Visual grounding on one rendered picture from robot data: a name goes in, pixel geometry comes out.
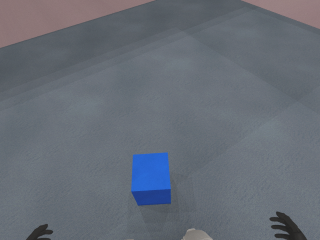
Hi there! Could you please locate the robot left hand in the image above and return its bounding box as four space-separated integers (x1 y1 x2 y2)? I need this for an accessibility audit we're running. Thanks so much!
26 224 53 240

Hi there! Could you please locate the robot right hand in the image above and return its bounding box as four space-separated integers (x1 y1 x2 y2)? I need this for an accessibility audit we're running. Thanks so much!
269 211 307 240

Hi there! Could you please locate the carton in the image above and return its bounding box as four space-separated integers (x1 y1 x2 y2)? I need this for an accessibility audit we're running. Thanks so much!
131 152 171 206

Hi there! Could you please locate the robot right thigh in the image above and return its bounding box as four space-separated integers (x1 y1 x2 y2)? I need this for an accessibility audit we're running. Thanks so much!
181 230 213 240

